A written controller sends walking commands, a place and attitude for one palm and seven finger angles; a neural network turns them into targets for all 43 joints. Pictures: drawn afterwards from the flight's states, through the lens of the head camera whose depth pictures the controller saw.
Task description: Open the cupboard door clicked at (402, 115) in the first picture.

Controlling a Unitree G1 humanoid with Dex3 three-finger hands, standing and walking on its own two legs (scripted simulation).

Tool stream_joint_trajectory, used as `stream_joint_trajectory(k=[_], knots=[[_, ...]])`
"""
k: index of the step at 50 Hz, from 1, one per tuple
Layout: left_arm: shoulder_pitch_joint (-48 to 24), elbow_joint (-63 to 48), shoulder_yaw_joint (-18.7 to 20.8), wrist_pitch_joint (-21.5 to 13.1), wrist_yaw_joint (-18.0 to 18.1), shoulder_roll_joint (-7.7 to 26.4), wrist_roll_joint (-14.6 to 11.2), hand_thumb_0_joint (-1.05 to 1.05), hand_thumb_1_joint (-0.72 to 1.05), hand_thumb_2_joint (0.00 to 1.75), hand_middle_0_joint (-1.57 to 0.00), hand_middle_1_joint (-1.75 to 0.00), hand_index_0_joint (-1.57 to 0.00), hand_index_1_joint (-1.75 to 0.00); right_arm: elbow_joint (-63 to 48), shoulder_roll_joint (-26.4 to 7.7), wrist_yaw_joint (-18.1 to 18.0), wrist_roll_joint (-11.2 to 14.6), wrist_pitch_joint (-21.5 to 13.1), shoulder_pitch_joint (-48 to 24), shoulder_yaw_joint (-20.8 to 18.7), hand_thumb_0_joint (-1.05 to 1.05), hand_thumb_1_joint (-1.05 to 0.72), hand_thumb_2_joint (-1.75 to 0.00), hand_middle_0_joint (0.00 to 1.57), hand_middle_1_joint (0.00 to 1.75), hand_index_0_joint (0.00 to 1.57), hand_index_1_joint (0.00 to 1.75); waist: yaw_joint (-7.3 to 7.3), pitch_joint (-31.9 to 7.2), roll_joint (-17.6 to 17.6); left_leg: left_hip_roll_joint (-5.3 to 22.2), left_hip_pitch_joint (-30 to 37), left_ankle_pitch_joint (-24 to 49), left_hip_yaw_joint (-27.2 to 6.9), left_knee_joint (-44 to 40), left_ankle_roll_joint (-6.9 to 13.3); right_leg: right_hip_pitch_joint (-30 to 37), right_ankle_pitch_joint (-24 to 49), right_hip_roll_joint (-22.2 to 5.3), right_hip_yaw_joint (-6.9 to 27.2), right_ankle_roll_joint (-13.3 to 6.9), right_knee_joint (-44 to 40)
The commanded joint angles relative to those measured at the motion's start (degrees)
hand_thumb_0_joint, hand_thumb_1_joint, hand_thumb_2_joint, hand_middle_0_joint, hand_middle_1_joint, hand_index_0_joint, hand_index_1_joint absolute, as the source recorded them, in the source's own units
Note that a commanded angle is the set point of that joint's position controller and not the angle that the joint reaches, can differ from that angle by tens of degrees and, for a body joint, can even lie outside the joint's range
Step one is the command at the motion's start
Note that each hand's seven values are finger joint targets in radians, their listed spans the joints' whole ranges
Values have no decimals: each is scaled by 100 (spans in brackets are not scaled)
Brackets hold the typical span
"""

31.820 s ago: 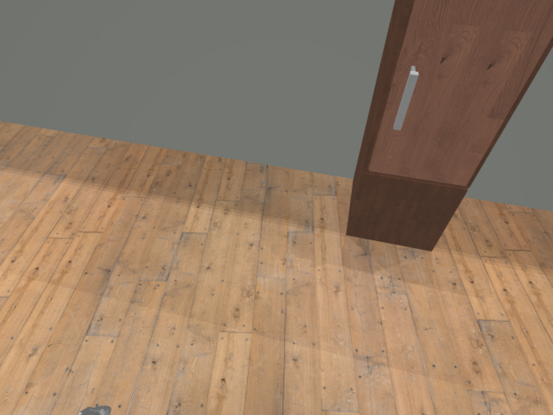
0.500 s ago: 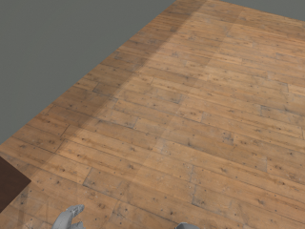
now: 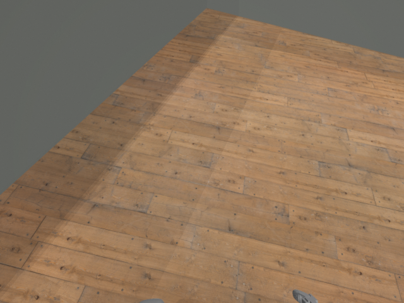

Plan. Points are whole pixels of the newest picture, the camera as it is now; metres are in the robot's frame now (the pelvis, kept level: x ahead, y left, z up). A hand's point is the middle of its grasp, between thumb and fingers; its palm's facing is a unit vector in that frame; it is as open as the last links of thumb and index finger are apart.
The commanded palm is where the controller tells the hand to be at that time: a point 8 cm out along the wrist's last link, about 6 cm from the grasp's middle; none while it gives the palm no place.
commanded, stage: walk to a spot facing it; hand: left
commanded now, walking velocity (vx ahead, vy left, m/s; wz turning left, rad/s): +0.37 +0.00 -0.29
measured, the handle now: out of the picture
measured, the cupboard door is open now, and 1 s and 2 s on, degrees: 46 46 46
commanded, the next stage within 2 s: turn to face it in 0.64 s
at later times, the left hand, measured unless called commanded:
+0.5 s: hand (165, 228) +0.31 +0.11 -0.15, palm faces -0.07 -0.97 -0.21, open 7.2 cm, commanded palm none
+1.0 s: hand (176, 172) +0.49 +0.11 -0.16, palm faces +0.02 -0.98 -0.19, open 7.3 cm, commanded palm none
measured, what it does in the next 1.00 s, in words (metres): walks ahead: right foot, then left foot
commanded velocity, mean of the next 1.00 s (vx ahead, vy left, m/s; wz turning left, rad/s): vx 0.24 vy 0.00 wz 0.09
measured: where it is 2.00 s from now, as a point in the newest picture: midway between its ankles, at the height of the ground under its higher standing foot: (225, 237)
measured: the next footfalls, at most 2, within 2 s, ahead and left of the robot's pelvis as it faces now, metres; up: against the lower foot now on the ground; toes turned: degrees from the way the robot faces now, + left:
right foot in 0.32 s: +0.25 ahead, -0.15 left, +0.00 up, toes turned -11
left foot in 0.74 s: +0.49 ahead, +0.04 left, +0.00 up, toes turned +1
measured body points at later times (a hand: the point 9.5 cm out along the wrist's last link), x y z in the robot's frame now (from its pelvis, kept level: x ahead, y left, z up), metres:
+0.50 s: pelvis +0.22 -0.07 +0.02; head +0.24 -0.07 +0.46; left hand +0.31 +0.16 -0.13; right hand +0.17 -0.30 -0.14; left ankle +0.24 +0.08 -0.66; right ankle +0.21 -0.15 -0.73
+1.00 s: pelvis +0.42 -0.07 +0.01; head +0.45 -0.07 +0.46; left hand +0.49 +0.16 -0.14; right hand +0.43 -0.31 -0.14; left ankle +0.45 +0.04 -0.73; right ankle +0.44 -0.21 -0.70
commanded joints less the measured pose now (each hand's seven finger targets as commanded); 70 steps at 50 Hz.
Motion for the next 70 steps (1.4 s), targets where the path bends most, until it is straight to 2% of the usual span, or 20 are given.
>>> stream_joint_trajectory(k=[1,5,13,14,16,22,31,34,35,37,40,43,50,51,53,56,66,67,68,70], knots=[[-498,-681,56,-161,-102,160,50,0,90,90,-20,-30,-20,-30,208,-807,-139,41,-98,1174,-237,0,-90,-90,20,30,20,30,-239,-107,918,1709,1297,-76,-1697,-2365,596,-1934,880,-713,151,109,696],[-718,-735,-36,-68,-143,-33,31,0,90,90,-20,-30,-20,-30,436,-851,-99,76,-94,1310,-265,0,-90,-90,20,30,20,30,-214,-259,1059,1376,1325,712,-415,-2349,537,-1255,1197,-743,-311,183,-1205],[-716,-621,29,-94,-130,214,32,0,90,90,-20,-30,-20,-30,709,-924,-57,49,54,1520,-205,0,-90,-90,20,30,20,30,47,5,697,1284,779,573,-12,-1474,311,785,1369,-278,-896,-17,-3003],[51,-378,98,-151,-84,481,42,0,90,90,-20,-30,-20,-30,713,-839,-30,93,55,1422,-192,0,-90,-90,20,30,20,30,414,-291,239,941,277,910,312,-309,119,1903,1057,-348,-549,-216,-3309],[1405,-15,317,-211,54,1472,-50,0,90,90,-20,-30,-20,-30,334,-498,21,207,5,1039,-123,0,-90,-90,20,30,20,30,873,-902,-1490,-49,-1906,-2313,365,3063,-225,3388,204,-2717,3144,-1319,-4935],[-325,-390,36,-312,178,439,-20,0,90,90,-20,-30,-20,-30,726,-210,58,85,255,1140,-196,0,-90,-90,20,30,20,30,-225,49,-329,653,-867,-490,-324,2345,-368,469,888,-1770,710,-895,-5408],[228,28,28,-431,147,550,-38,0,90,90,-20,-30,-20,-30,266,-219,169,129,96,82,-208,0,-90,-90,20,30,20,30,-25,110,-358,268,-837,186,-73,180,-264,1658,2501,-1631,346,-751,-4974],[252,105,7,-402,184,475,-56,0,90,90,-20,-30,-20,-30,493,-399,89,106,47,582,-233,0,-90,-90,20,30,20,30,-359,-24,38,-13,535,490,118,-577,-121,1348,3699,-1381,23,-501,-3924],[228,42,-13,-386,184,382,-77,0,90,90,-20,-30,-20,-30,705,-688,37,75,16,1326,-293,0,-90,-90,20,30,20,30,-686,-399,461,228,1811,836,-241,-757,91,680,3604,-1111,-259,-292,-2833],[307,-259,-118,-391,163,69,-98,0,90,90,-20,-30,-20,-30,904,-1511,-86,22,75,2477,-422,0,-90,-90,20,30,20,30,-891,-1319,1845,2543,3285,1702,-3163,-1535,1275,-1226,-843,-39,-545,73,318],[-341,-318,-101,-291,164,82,-21,0,90,90,-20,-30,-20,-30,614,-856,-145,82,84,1282,-248,0,-90,-90,20,30,20,30,-429,-89,1258,1924,1143,1492,-2374,-1933,1080,-1502,-58,-754,-50,242,814],[-58,-222,-158,-102,137,-176,-22,0,90,90,-20,-30,-20,-30,526,-798,-174,108,42,824,-165,0,-90,-90,20,30,20,30,-78,-363,1006,1252,599,2700,-1268,-1716,798,-386,209,-703,-297,427,-814],[-24,-487,36,23,195,174,-43,0,90,90,-20,-30,-20,-30,252,-1038,-115,123,383,263,-339,0,-90,-90,20,30,20,30,143,-324,999,783,-416,594,-1619,-1229,498,1059,1195,-334,-607,534,-2970],[91,-523,85,-15,220,380,-30,0,90,90,-20,-30,-20,-30,174,-944,-86,150,404,201,-341,0,-90,-90,20,30,20,30,223,-339,612,445,-696,152,-1422,-842,248,1468,1325,-616,-306,483,-3650],[275,-665,233,-25,278,1254,41,0,90,90,-20,-30,-20,-30,-64,-553,-6,164,453,233,-319,0,-90,-90,20,30,20,30,363,-518,-1537,-516,-1393,-2137,-296,1654,-305,1659,1505,-2945,1802,-537,-4874],[-428,-917,141,-29,356,799,15,0,90,90,-20,-30,-20,-30,18,-604,36,154,561,158,-352,0,-90,-90,20,30,20,30,53,-355,-938,43,-1418,-1691,-637,3288,-391,1253,2700,-2517,713,-691,-4473],[-438,-1014,202,-27,278,1089,-32,0,90,90,-20,-30,-20,-30,-225,-649,156,155,537,232,-273,0,-90,-90,20,30,20,30,-195,-665,-587,-288,446,-61,220,-382,-338,1392,4464,-2047,-1016,-7,-2948],[-495,-1100,186,-9,261,1007,-66,0,90,90,-20,-30,-20,-30,-147,-986,150,120,495,663,-357,0,-90,-90,20,30,20,30,-448,-1010,30,17,1485,1101,-98,-898,-200,776,3774,-1933,-1161,245,-2083],[-547,-1334,113,36,219,606,-117,0,90,90,-20,-30,-20,-30,-145,-1715,115,61,452,1072,-533,0,-90,-90,20,30,20,30,-654,-1251,1845,1666,2424,3402,-2411,-1085,667,-872,218,-1054,-1314,723,-703],[-1168,-1599,33,149,294,586,-20,0,90,90,-20,-30,-20,-30,-93,-1898,-4,110,489,1269,-561,0,-90,-90,20,30,20,30,-750,-1107,1367,2213,2141,3638,-2937,-1178,1291,-1666,-1132,-841,-233,707,492]])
